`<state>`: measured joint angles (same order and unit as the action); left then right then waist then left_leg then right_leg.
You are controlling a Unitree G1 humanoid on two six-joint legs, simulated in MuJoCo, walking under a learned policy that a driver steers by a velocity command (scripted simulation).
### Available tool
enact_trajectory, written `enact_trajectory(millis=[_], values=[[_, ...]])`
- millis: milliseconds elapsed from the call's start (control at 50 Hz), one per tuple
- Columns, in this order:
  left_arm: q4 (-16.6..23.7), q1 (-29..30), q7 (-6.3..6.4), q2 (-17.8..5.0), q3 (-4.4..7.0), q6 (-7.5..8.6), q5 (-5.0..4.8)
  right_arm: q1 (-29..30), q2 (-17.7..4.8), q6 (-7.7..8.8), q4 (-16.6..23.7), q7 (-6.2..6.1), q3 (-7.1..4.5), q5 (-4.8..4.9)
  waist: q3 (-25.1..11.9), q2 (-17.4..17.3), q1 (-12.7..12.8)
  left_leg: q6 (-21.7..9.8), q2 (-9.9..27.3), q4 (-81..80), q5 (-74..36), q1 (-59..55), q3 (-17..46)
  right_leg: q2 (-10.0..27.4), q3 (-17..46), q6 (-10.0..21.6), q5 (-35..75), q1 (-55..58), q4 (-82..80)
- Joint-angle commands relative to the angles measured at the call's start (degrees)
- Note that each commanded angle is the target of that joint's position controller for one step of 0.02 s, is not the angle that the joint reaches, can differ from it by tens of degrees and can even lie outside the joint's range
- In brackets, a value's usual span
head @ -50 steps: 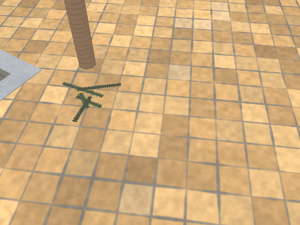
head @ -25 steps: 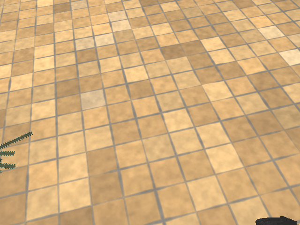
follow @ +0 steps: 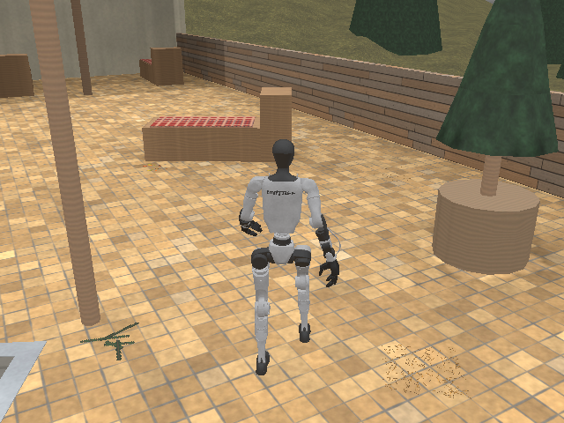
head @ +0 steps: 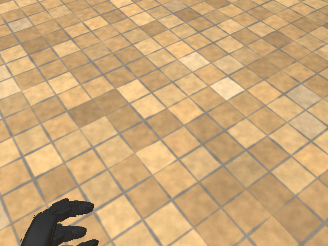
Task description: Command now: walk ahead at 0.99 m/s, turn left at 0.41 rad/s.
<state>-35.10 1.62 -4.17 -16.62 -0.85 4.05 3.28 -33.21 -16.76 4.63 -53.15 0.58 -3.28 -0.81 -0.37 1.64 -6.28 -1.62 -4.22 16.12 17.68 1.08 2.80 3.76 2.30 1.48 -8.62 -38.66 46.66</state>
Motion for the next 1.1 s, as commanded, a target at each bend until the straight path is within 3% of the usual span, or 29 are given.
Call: enact_trajectory(millis=[20,60,100,120,140,160,180,200,300,400,440,500,520,540,560,580,600,620,680,780,880,920,940,960,980,1000,1020,1040,1100], values=[[3.3,1.3,-0.39,-3.8,0.25,0.58,-1.12,9.7,-10.9,2.11,7.0,0.58,-2.29,1.11,5.7,-4.6,6.4,-9.9,12.6,-14.1,-17.7,21.1,12.2,-2.8,-4.1,-1.0,8.3,21.4,-8.6],[2.2,-0.9,1.02,-6.0,1.34,0.61,-0.87,7.5,-11.6,1.9,6.0,0.73,-2.3,1.29,2.4,-3.8,7.2,-8.3,12.6,-5.4,-33.7,12.7,10.6,-4.3,-4.0,-0.2,5.8,25.1,-12.7],[-2.1,-15.4,3.02,-8.8,3.28,0.99,-0.01,6.6,-13.0,1.51,5.2,0.76,-2.7,1.21,-7.4,-2.8,14.2,-6.1,8.6,19.4,-41.9,14.8,7.6,-5.1,-4.4,1.0,0.4,44.0,-14.6],[-3.1,-25.6,4.49,-13.1,4.97,1.22,1.11,8.1,-9.7,1.79,6.3,0.75,-1.9,1.23,-13.3,0.5,18.9,-5.0,5.0,37.6,-27.8,24.8,5.5,6.0,6.4,2.3,-13.8,56.0,-16.0],[-3.5,-29.0,4.96,-16.8,5.87,1.07,2.94,3.4,0.0,1.62,8.8,0.16,0.12,2.85,-21.1,12.9,14.7,-4.3,1.6,57.4,10.3,37.9,2.7,24.1,33.3,5.5,-32.7,65.1,-23.9],[-3.3,-25.8,4.84,-15.1,6.06,0.41,0.99,6.7,-4.0,0.77,10.1,-0.12,-0.3,2.44,-19.1,11.3,14.0,-5.1,2.9,63.4,5.0,43.0,2.4,23.7,44.7,7.1,-39.5,58.7,-32.4],[-3.3,-20.3,4.75,-10.1,5.09,0.53,0.28,11.4,-5.3,-0.05,10.2,0.03,-0.71,1.45,-8.7,6.3,12.0,-5.1,6.3,62.6,-0.3,45.6,1.8,20.3,34.0,6.5,-34.0,50.8,-32.1],[-3.9,-18.1,4.39,-7.0,4.5,0.86,0.01,13.7,-4.9,-0.57,9.9,0.67,-0.64,0.8,-3.9,2.9,10.9,-4.7,8.1,60.1,-2.8,44.5,1.5,17.7,24.8,6.0,-22.4,44.5,-31.8],[-9.2,-20.7,3.75,-2.0,3.43,2.96,-2.2,20.5,-0.4,-4.3,12.9,3.04,0.04,-0.79,3.2,3.9,6.5,-3.4,11.4,56.4,-5.4,45.6,-0.2,12.4,1.9,2.5,5.0,36.5,-35.7],[-11.0,-19.3,4.27,-4.2,3.81,3.88,-1.98,32.1,-1.0,-4.16,18.7,5.12,1.7,-0.63,7.5,1.1,4.7,-5.3,9.0,36.3,-18.6,39.3,-7.9,7.5,-14.9,0.7,21.4,32.6,-40.7],[-11.8,-22.0,4.77,-6.9,4.2,3.75,-1.92,34.3,-1.6,-4.06,19.1,5.5,2.06,-0.64,7.5,0.1,4.7,-7.2,4.7,28.9,-19.9,31.7,-13.5,7.1,-18.2,-0.4,43.2,34.7,-38.0],[-10.7,-21.7,6.08,-13.0,5.76,1.46,-1.5,20.8,-6.5,-3.9,15.1,4.38,0.47,-0.5,-2.1,4.2,-3.6,-10.0,-1.3,27.5,-13.6,14.6,-14.5,9.9,-17.6,-0.9,71.1,39.8,-16.9],[-9.4,-18.9,6.22,-14.1,6.12,0.45,-1.22,8.9,-9.1,-3.85,11.6,3.54,-0.93,-0.59,-7.4,4.5,-9.2,-11.9,-1.9,26.5,-10.9,1.9,-11.4,10.9,-16.1,0.0,70.2,35.7,-1.9],[-9.1,-18.1,5.62,-13.2,6.11,-0.15,-0.72,0.6,-11.7,-3.91,8.2,2.06,-2.68,-0.33,-10.5,-0.1,-11.3,-13.8,-1.3,22.8,-7.6,-11.7,-6.6,7.1,-15.7,-0.1,44.9,25.6,18.7],[-7.5,-17.3,4.45,-5.2,4.16,0.32,0.03,5.4,-16.0,-4.81,8.4,0.61,-4.13,0.97,-5.2,-14.4,-5.4,-15.8,6.3,21.7,-9.7,-15.2,7.0,-4.1,-14.6,-1.6,-15.3,7.4,42.4],[-0.3,-21.8,4.39,-5.9,3.61,1.53,-1.56,9.3,-21.9,-5.43,12.0,0.62,-5.04,-1.0,-17.0,-17.3,0.4,-27.7,17.4,10.0,-3.0,-30.1,37.8,-6.7,-2.3,-3.1,-20.9,-10.7,53.5],[0.4,-16.5,4.41,-8.4,3.29,3.0,-0.99,8.9,-19.1,-5.6,13.1,-0.01,-5.06,-0.67,-14.8,-5.9,-2.0,-26.4,19.4,0.0,7.6,-26.3,45.0,-3.4,3.2,-2.6,-15.6,-14.4,49.0],[0.0,-15.2,4.39,-8.8,3.1,3.57,-1.17,10.7,-15.5,-5.11,12.0,-0.53,-4.31,-0.49,-4.4,0.2,1.1,-23.7,18.2,-3.1,7.0,-15.2,41.6,-0.9,3.2,-2.4,-12.1,-13.3,41.7],[-1.0,-16.0,4.55,-7.3,2.44,0.61,1.21,15.0,-11.2,-2.26,11.4,-1.06,-2.53,0.03,3.4,4.8,8.6,-20.6,10.9,-3.2,-8.8,8.2,27.7,3.2,2.9,-4.8,-14.2,-0.9,28.9],[5.3,-2.1,2.96,-2.3,0.56,-0.97,-0.4,14.9,-10.8,-0.08,11.5,-0.13,-2.7,0.52,6.9,0.4,6.2,-16.2,2.4,-6.5,-15.4,23.6,17.7,2.8,-1.7,-6.3,3.7,10.2,1.4],[6.0,-0.2,3.29,-4.9,1.27,-0.43,-1.93,11.4,-12.5,-0.3,10.5,0.06,-3.81,1.09,2.2,-3.7,3.3,-11.0,4.4,0.2,-31.5,11.3,20.4,-2.0,-1.0,-3.8,12.1,19.7,-14.6],[3.2,-10.5,4.47,-9.5,3.32,-0.05,-2.09,12.7,-15.3,-0.5,10.7,-0.12,-4.39,0.36,-5.1,-3.3,8.7,-8.3,4.0,15.0,-44.4,6.7,20.5,-4.8,-0.8,-2.8,2.0,31.1,-15.5],[0.6,-22.2,5.41,-11.7,4.54,0.18,-2.04,15.7,-15.9,-0.21,11.2,0.21,-4.42,0.12,-10.3,-2.5,15.9,-6.9,2.1,28.9,-43.2,11.8,18.6,-3.3,-1.0,-2.1,-1.4,44.1,-15.3],[-1.4,-34.6,6.74,-15.7,6.12,0.48,-0.42,17.1,-8.9,0.58,12.8,0.16,-2.51,0.01,-17.3,4.1,19.9,-6.4,-1.3,48.9,-22.2,21.3,14.3,8.4,10.4,-0.4,-20.7,57.5,-15.9],[-0.5,-30.2,6.43,-19.3,6.54,0.41,1.25,11.9,-1.8,0.56,16.7,0.18,-0.36,2.59,-22.7,22.9,12.1,-4.9,-6.5,62.6,11.8,36.8,8.0,23.8,44.2,3.4,-36.1,64.2,-30.4],[0.5,-22.2,5.88,-15.8,6.91,-0.09,0.59,12.1,-5.8,-0.5,15.6,-0.41,-0.05,1.2,-16.9,17.3,10.0,-5.5,-0.6,67.2,5.7,43.7,5.5,23.0,49.6,6.1,-45.7,57.1,-33.5],[1.2,-18.1,5.66,-9.9,5.58,-0.44,0.04,16.3,-8.3,-1.32,14.8,0.0,-0.55,-0.2,-9.7,8.2,10.3,-5.2,2.8,65.5,1.1,44.3,3.7,19.9,38.3,5.8,-41.7,49.9,-32.1],[-0.2,-17.8,5.39,-7.2,4.9,-0.57,-0.08,18.8,-8.3,-1.95,14.9,0.82,-0.65,-0.73,-4.4,2.2,9.9,-4.7,4.9,62.7,-0.9,43.0,2.7,17.3,28.4,5.0,-30.1,42.9,-31.8],[-5.5,-21.7,4.85,-5.5,4.33,0.82,-1.07,23.2,-4.4,-4.14,17.7,3.22,0.4,-1.46,1.6,3.5,8.0,-3.7,9.0,59.6,-1.7,42.7,2.3,13.6,12.0,2.7,-13.4,34.6,-34.5]])
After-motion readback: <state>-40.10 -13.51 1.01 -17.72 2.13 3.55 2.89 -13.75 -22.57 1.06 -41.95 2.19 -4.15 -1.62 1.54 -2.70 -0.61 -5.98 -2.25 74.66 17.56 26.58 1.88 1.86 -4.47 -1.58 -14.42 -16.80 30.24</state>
